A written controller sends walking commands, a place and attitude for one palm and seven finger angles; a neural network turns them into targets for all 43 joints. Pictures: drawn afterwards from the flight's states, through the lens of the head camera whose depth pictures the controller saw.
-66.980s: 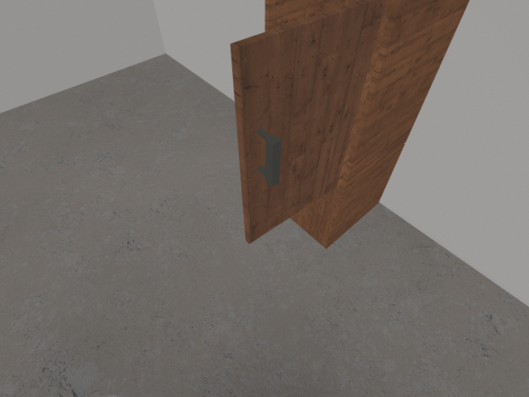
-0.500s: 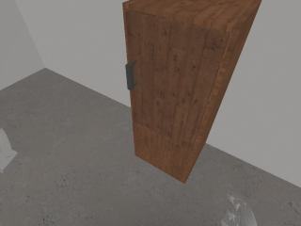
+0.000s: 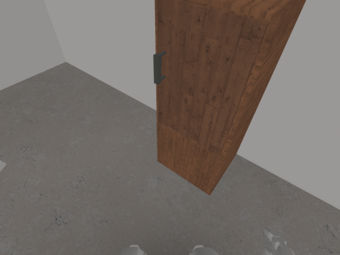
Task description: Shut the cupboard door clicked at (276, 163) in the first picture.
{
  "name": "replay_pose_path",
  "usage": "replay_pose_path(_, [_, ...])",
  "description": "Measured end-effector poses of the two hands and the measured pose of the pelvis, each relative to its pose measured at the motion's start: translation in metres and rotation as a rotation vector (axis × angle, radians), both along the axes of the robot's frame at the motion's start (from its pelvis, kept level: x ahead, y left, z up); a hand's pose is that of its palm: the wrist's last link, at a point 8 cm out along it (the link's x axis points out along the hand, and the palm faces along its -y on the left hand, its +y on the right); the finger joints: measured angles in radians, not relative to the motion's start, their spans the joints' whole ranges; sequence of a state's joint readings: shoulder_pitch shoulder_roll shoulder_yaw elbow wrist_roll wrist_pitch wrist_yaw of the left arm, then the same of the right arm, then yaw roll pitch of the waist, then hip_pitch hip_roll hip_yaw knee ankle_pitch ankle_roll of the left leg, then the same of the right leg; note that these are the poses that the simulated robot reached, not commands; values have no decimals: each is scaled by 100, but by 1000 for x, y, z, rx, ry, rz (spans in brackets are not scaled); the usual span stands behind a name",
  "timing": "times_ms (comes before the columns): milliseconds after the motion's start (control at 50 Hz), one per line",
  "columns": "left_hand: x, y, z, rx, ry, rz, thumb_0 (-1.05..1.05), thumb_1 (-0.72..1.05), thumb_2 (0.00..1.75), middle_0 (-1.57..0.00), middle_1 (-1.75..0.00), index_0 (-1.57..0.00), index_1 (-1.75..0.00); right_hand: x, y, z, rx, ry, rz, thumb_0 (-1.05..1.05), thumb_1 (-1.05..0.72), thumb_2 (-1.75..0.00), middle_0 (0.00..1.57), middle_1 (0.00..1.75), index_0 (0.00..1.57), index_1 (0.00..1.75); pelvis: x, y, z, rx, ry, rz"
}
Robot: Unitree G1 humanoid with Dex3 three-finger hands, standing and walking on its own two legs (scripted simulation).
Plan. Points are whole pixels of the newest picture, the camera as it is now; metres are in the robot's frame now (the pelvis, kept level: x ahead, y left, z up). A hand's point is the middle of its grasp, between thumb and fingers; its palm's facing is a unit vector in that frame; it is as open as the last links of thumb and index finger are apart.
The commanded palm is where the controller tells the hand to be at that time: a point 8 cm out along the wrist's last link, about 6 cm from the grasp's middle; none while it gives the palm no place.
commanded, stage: step back with the hand held close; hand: left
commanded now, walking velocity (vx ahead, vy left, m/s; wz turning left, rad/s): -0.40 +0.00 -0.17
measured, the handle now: (160, 67) +0.79 +0.03 +0.04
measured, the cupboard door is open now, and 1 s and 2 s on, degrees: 0 0 0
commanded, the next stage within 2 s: stop stepping back and stand still in 0.14 s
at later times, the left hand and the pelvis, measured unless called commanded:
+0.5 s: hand out of the picture +0.12 +0.26 +0.21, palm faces +0.44 -0.82 -0.38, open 7.4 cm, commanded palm +0.07 +0.29 +0.21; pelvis -0.10 +0.01 +0.02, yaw -6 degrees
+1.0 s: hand out of the picture +0.11 +0.25 +0.19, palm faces +0.34 -0.84 -0.43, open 7.4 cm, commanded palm +0.06 +0.29 +0.21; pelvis -0.12 +0.01 +0.03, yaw -8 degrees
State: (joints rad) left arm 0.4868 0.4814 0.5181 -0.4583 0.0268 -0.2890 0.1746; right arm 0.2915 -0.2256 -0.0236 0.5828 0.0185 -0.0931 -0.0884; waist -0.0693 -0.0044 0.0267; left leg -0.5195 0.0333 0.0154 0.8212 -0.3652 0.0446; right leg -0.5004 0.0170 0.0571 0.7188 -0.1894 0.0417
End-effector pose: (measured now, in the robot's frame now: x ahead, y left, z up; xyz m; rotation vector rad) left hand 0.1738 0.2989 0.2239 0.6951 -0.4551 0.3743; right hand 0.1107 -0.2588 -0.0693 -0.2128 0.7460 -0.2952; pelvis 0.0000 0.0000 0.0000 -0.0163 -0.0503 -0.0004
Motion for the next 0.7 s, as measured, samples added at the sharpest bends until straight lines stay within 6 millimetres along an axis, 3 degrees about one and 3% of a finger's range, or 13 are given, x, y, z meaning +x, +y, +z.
replay_pose_path(80, [-42, 4, -9, -55, -13, 100, 1, 89, 90, -21, -30, -21, -31, 12, 3, -10, 1, 11, 114, 1, -90, -90, 20, 30, 20, 30, -15, -6, -6, 17, -2, 85])
replay_pose_path(160, [-79, 9, -13, -139, 6, 147, 1, 89, 90, -21, -30, -21, -31, 20, 15, -9, 2, 61, 192, 1, -90, -90, 20, 30, 20, 30, -37, 1, -1, 45, 12, 71])
replay_pose_path(280, [-101, 25, 0, -134, -54, 94, 1, 88, 90, -21, -30, -21, -31, 11, 50, 16, -22, -37, 229, 1, -90, -90, 20, 30, 20, 30, -74, 16, 6, 15, 50, 56])
replay_pose_path(360, [-105, 33, 11, -171, -44, 79, 1, 89, 90, -21, -30, -21, -31, -18, 67, 31, 57, -81, 185, 1, -90, -90, 21, 30, 21, 30, -88, 17, 22, -23, 37, -8])
replay_pose_path(440, [-105, 21, 9, -219, 9, 29, 1, 89, 90, -20, -30, -20, -31, -52, 67, 40, 103, -116, 136, 1, -90, -89, 21, 30, 21, 30, -94, 17, 30, -34, 44, -76])
replay_pose_path(560, [-86, -8, -11, -250, 78, -75, 1, 89, 90, -20, -30, -20, -31, -103, 34, 25, 57, -37, 57, 1, -89, -89, 21, 30, 21, 30, -114, 10, 23, -9, 48, -105])
replay_pose_path(700, [-92, -11, 0, -190, 83, -163, 1, 89, 90, -21, -30, -21, -31, -167, 0, 33, -42, 40, -123, 1, -90, -90, 21, 30, 21, 30, -117, 17, 29, 4, 27, -135])
